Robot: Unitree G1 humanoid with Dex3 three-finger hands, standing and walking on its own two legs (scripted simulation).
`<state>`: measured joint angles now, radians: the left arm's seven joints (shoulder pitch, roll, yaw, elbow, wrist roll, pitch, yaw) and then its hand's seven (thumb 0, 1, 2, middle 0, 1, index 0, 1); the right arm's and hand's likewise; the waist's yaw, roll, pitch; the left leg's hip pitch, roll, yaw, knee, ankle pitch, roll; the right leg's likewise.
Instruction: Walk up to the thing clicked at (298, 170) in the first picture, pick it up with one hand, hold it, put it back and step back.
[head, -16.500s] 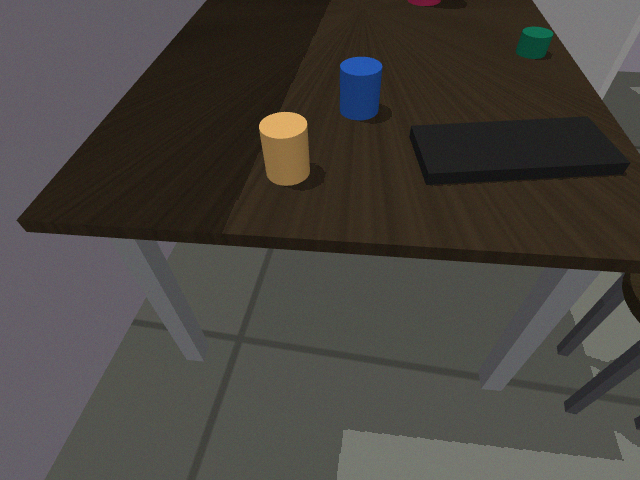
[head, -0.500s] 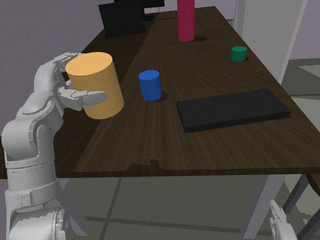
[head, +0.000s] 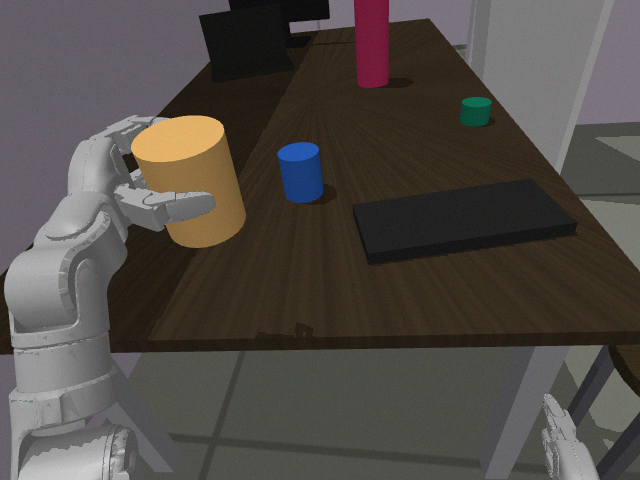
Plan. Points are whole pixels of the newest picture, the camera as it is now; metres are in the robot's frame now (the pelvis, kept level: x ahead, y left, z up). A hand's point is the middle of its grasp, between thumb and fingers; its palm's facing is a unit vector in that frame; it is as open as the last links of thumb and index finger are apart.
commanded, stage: hold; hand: left
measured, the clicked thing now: (195, 173) +0.36 +0.14 +0.29
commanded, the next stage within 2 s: crouch in 1.58 s
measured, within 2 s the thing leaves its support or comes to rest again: neither
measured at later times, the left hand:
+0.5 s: hand (160, 165) +0.35 +0.16 +0.30, palm faces +0.15 -0.99 -0.02, open 11.8 cm
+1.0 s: hand (166, 174) +0.35 +0.16 +0.29, palm faces +0.15 -0.99 -0.02, open 11.8 cm
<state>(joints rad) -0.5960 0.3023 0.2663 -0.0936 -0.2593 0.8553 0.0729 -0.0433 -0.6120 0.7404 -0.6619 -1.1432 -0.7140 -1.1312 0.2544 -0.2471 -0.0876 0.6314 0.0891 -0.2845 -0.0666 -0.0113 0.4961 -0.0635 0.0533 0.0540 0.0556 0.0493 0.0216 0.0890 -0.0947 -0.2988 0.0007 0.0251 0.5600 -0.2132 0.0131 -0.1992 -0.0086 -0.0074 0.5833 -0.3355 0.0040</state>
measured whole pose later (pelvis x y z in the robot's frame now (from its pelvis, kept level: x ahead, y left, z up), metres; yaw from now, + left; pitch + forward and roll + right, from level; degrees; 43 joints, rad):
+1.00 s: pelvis -0.01 +0.00 +0.00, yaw +0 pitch -3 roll +0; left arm -0.63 0.31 0.27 -0.01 -0.25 0.82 0.07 -0.04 -0.61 0.77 -0.64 -1.16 -0.69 -1.15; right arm 0.27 -0.23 -0.07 0.62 0.09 -0.33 -0.08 -0.01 0.50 -0.07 0.05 0.05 0.06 0.05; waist 0.02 0.09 -0.10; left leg -0.30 0.00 0.03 0.56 -0.20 0.01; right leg -0.21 -0.01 0.00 0.59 -0.33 0.00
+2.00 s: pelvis -0.01 +0.00 +0.00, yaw +0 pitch -2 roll +0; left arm -0.71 0.31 0.25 0.25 -0.22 0.72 0.07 -0.04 -0.61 0.73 -0.66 -1.15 -0.72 -1.14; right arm 0.24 -0.23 -0.05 0.67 0.07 -0.34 -0.09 -0.01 0.54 -0.05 0.05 0.05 0.06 0.05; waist 0.00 0.07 -0.08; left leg -0.33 0.00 0.02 0.55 -0.19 0.01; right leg -0.24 0.00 -0.01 0.59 -0.32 0.00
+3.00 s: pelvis +0.03 +0.00 +0.00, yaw -2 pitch +6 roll -1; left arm -0.76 0.39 0.30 0.84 -0.14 0.05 0.01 -0.03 -0.61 0.76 -0.65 -1.14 -0.70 -1.14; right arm 0.22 -0.22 0.00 0.63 0.03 -0.23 -0.06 -0.01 0.53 -0.05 0.06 0.05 0.06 0.05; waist -0.07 0.04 -0.07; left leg -0.43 0.03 0.04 0.56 -0.23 0.01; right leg -0.31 0.02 0.01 0.52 -0.31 0.01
